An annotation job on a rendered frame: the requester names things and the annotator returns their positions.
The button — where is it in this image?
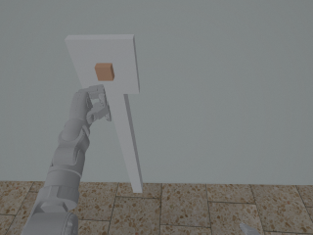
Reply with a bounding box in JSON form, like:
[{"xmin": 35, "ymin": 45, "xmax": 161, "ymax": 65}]
[{"xmin": 94, "ymin": 63, "xmax": 114, "ymax": 81}]

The left robot hand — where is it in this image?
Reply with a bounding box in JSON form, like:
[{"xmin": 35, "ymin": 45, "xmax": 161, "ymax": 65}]
[{"xmin": 69, "ymin": 84, "xmax": 112, "ymax": 128}]

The robot left upper arm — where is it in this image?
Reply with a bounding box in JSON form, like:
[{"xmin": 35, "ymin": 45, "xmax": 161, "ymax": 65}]
[{"xmin": 23, "ymin": 211, "xmax": 78, "ymax": 235}]

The left robot forearm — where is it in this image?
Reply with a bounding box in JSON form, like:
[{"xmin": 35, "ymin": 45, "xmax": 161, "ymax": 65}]
[{"xmin": 21, "ymin": 118, "xmax": 90, "ymax": 235}]

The right robot hand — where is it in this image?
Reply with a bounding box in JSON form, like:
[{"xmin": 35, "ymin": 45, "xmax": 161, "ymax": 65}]
[{"xmin": 240, "ymin": 222, "xmax": 260, "ymax": 235}]

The panel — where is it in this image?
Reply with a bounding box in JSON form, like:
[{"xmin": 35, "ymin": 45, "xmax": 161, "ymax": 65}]
[{"xmin": 65, "ymin": 34, "xmax": 144, "ymax": 193}]

